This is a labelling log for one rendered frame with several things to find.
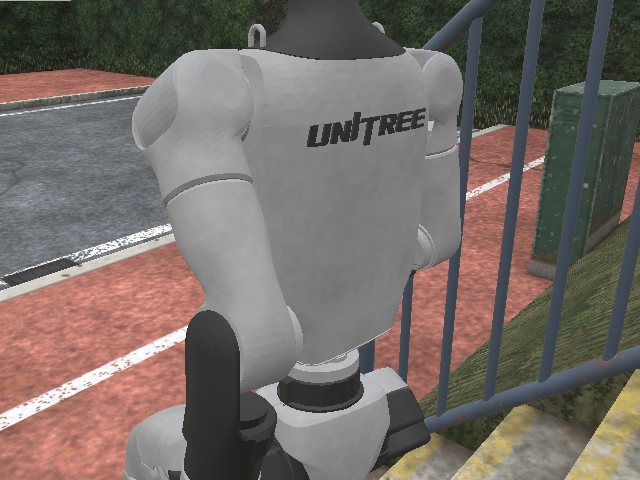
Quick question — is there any robot head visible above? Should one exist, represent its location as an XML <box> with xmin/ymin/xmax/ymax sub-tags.
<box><xmin>241</xmin><ymin>0</ymin><xmax>406</xmax><ymax>60</ymax></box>

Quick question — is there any left robot thigh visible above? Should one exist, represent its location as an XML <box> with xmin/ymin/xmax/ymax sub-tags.
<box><xmin>124</xmin><ymin>404</ymin><xmax>287</xmax><ymax>480</ymax></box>

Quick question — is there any robot left forearm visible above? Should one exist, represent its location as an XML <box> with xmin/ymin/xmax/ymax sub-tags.
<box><xmin>180</xmin><ymin>310</ymin><xmax>277</xmax><ymax>480</ymax></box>

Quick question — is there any robot left upper arm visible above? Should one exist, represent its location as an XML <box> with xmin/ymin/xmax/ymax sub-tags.
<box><xmin>132</xmin><ymin>49</ymin><xmax>303</xmax><ymax>394</ymax></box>

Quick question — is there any robot right upper arm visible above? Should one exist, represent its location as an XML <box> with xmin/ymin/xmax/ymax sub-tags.
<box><xmin>403</xmin><ymin>47</ymin><xmax>463</xmax><ymax>270</ymax></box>

